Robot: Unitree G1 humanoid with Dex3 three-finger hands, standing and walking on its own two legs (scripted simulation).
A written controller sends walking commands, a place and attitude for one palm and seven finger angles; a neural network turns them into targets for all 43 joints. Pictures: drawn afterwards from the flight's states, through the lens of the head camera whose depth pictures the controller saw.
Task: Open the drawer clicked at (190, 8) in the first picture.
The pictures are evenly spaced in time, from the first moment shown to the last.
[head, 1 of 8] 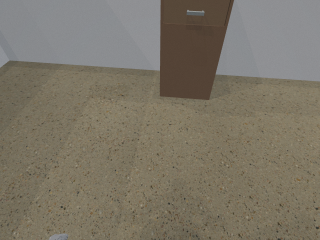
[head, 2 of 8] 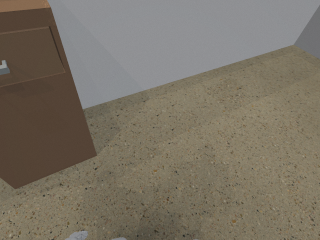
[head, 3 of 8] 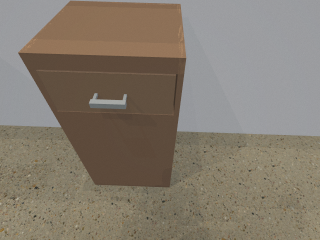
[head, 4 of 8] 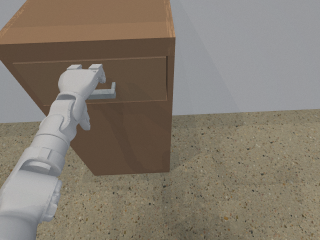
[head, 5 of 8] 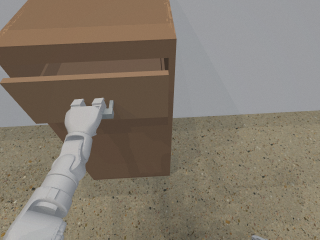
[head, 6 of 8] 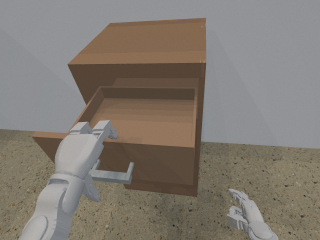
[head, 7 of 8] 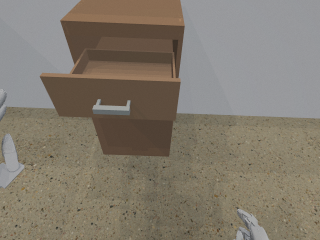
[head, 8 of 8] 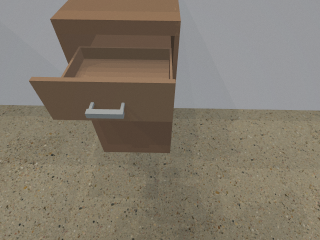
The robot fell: no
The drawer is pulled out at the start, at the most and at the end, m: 0.00 0.30 0.29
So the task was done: yes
